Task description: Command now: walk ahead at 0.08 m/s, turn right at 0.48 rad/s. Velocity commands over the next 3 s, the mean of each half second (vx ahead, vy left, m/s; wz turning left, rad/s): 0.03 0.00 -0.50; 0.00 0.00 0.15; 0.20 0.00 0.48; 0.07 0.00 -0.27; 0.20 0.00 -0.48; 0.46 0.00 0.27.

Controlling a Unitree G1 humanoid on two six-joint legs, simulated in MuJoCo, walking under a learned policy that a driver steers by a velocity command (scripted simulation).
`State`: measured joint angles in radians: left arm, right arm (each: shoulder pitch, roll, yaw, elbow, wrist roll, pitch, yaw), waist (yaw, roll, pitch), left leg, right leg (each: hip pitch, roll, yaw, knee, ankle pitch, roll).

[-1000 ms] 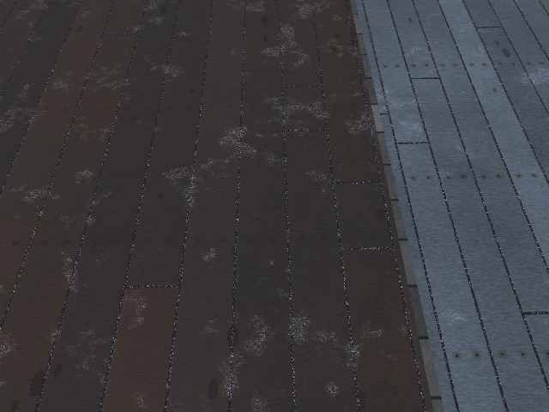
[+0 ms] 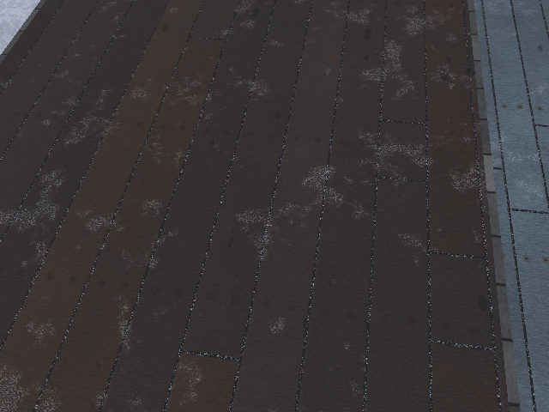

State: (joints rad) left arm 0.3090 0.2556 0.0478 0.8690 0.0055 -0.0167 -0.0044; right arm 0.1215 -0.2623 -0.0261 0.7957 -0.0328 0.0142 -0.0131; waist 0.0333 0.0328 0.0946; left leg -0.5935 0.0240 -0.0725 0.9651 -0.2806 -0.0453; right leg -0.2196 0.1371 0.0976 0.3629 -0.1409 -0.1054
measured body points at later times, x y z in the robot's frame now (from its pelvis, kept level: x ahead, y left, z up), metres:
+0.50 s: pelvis +0.06 +0.05 +0.00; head +0.11 +0.07 +0.45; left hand +0.24 +0.30 -0.14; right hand +0.10 -0.24 -0.09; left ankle +0.10 +0.14 -0.74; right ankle -0.02 -0.07 -0.66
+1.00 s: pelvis +0.03 +0.05 -0.01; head +0.06 +0.05 +0.44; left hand +0.19 +0.30 -0.13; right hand +0.07 -0.24 -0.13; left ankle +0.02 +0.15 -0.72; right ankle +0.00 -0.06 -0.74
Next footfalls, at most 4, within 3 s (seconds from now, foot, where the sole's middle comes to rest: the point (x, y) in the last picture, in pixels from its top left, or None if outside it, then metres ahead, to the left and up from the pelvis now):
0.26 left None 0.13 0.13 -0.78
0.70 right None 0.04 -0.07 -0.78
1.06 left None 0.06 0.14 -0.78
1.60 right None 0.28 -0.01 -0.78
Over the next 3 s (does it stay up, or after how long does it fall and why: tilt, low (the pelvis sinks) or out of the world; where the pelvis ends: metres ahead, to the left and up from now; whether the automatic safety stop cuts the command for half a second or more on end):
stays up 0.47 -0.05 0.00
